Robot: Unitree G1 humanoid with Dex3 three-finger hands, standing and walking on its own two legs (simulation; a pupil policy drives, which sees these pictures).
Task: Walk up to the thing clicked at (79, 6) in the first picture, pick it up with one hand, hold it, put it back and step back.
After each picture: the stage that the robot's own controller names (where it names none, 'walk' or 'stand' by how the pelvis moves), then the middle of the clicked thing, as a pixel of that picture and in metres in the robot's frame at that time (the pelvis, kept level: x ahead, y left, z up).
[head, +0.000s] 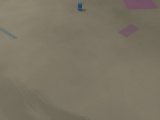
stand; (80, 6) +2.32 +0.03 -0.72
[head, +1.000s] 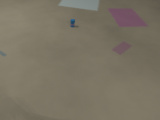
walk; (72, 23) +2.18 +0.07 -0.72
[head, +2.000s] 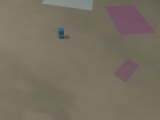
walk; (61, 33) +1.50 +0.16 -0.72
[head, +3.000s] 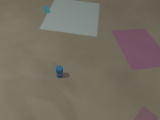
walk; (59, 71) +0.98 +0.18 -0.72
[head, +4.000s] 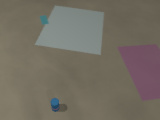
walk; (55, 105) +0.61 +0.18 -0.72
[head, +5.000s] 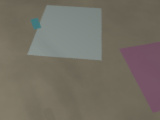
stand; out of the picture +0.37 +0.19 -0.70
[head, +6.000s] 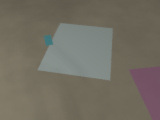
stand; out of the picture +0.32 +0.19 -0.72
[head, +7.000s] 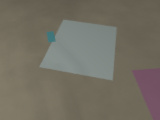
stand; out of the picture +0.30 +0.16 -0.72
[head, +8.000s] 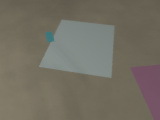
stand; out of the picture +0.33 +0.17 -0.73
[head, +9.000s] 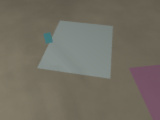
stand; out of the picture +0.32 +0.18 -0.73
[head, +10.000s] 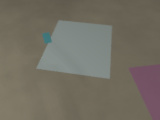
go down; out of the picture +0.31 +0.18 -0.73
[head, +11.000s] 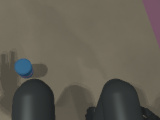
go down; (24, 69) +0.40 +0.21 -0.31
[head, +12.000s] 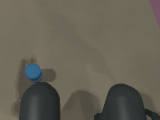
approach; (34, 73) +0.40 +0.21 -0.31
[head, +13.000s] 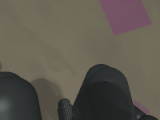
close in; out of the picture +0.39 +0.25 -0.22
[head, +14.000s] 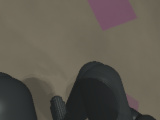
close; out of the picture +0.39 +0.26 -0.22
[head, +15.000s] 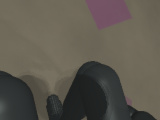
lift; out of the picture +0.38 +0.26 -0.22
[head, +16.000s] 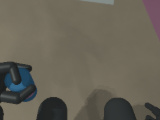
lift; (23, 85) +0.32 +0.20 -0.03
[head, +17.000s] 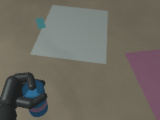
hold; (36, 99) +0.31 +0.17 -0.01
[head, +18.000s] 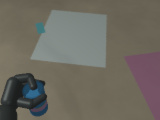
hold; (36, 99) +0.31 +0.17 -0.02
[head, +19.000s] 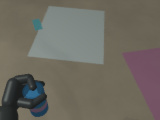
crouch; (36, 99) +0.32 +0.17 -0.03
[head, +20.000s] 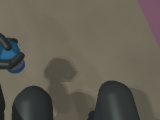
lower; (11, 58) +0.43 +0.21 -0.11
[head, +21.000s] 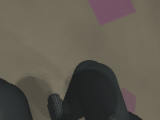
lower; out of the picture +0.41 +0.28 -0.22
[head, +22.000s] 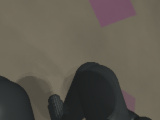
lower; out of the picture +0.40 +0.28 -0.23
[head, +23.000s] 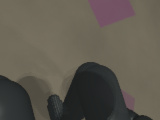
lower; out of the picture +0.40 +0.28 -0.23
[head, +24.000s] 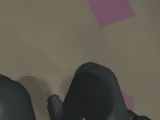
lower; out of the picture +0.39 +0.28 -0.23
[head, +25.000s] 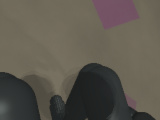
open; out of the picture +0.38 +0.27 -0.23
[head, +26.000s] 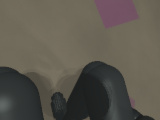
stand; out of the picture +0.38 +0.27 -0.22
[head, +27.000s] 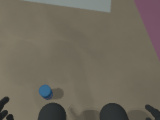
walk; (46, 92) +0.39 +0.20 -0.48
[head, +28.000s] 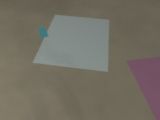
stand; out of the picture +0.34 +0.18 -0.66
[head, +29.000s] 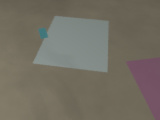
stand; out of the picture +0.34 +0.19 -0.67
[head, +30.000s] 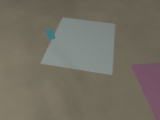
stand; out of the picture +0.35 +0.17 -0.71
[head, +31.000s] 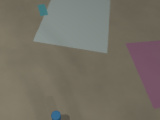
walk; (56, 117) +0.40 +0.14 -0.70
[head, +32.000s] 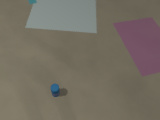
walk; (55, 90) +0.59 +0.18 -0.70
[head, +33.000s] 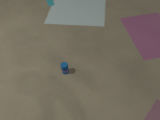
walk; (64, 68) +0.91 +0.24 -0.70
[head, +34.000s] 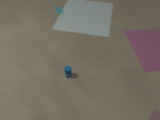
stand; (68, 72) +0.98 +0.16 -0.71
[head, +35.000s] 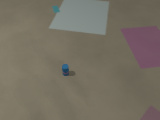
stand; (65, 70) +1.01 +0.17 -0.72
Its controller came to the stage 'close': yes
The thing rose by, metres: 0.70
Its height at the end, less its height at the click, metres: +0.00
